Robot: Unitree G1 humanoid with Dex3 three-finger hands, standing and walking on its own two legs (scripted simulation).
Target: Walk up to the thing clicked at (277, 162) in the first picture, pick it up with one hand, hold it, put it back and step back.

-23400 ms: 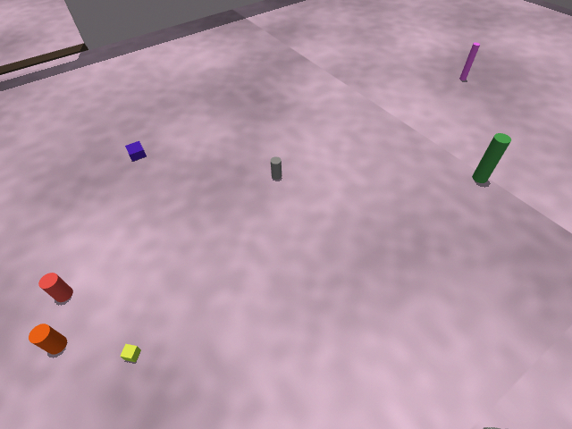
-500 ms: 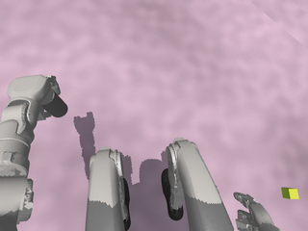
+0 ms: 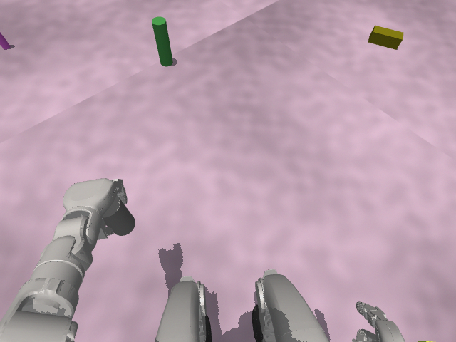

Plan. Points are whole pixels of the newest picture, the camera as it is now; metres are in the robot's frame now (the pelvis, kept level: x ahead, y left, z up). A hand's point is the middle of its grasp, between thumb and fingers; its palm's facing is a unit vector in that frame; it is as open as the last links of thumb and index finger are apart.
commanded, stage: lift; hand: left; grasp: from above
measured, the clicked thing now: (115, 215) +0.37 +0.23 -0.11
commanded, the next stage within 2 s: hold in 0.50 s
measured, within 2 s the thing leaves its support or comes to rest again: neither
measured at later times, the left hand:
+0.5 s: hand (95, 192) +0.37 +0.23 +0.01, palm faces -0.44 -0.09 -0.89, open 8.8 cm
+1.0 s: hand (83, 174) +0.38 +0.23 +0.06, palm faces -0.44 -0.07 -0.90, open 8.9 cm
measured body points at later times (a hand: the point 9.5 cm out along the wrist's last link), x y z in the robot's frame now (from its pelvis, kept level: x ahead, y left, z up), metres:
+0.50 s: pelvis +0.04 +0.00 +0.09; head +0.10 +0.00 +0.54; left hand +0.39 +0.23 +0.06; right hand +0.11 -0.27 -0.03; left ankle +0.06 +0.09 -0.60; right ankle +0.07 -0.13 -0.60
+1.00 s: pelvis +0.06 +0.00 +0.12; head +0.09 +0.00 +0.57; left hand +0.39 +0.23 +0.11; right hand +0.16 -0.26 +0.00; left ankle +0.06 +0.09 -0.60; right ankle +0.07 -0.13 -0.60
